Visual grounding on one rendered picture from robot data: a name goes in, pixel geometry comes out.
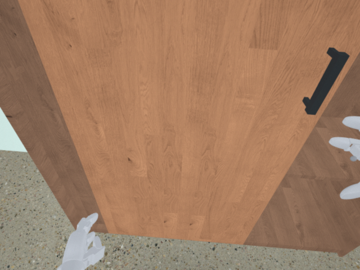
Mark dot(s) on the left robot hand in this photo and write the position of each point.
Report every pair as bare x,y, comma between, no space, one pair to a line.
79,241

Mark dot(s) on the wardrobe door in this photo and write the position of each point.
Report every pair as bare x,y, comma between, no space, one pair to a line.
187,114
36,97

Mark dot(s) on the right robot hand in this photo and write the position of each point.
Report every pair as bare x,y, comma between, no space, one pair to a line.
353,191

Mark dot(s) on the handle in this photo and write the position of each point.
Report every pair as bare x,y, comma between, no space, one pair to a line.
7,65
333,70

